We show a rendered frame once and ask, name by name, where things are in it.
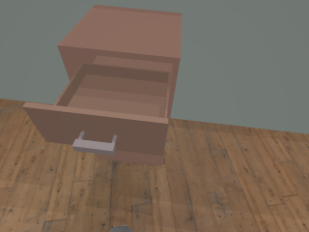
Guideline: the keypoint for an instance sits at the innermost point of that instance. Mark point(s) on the handle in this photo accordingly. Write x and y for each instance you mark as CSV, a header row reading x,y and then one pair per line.
x,y
95,147

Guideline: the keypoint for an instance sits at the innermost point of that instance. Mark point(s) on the cabinet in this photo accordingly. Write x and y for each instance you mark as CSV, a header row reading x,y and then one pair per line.
x,y
127,37

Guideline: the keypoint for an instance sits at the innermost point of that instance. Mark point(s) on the drawer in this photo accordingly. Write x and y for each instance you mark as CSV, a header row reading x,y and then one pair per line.
x,y
106,100

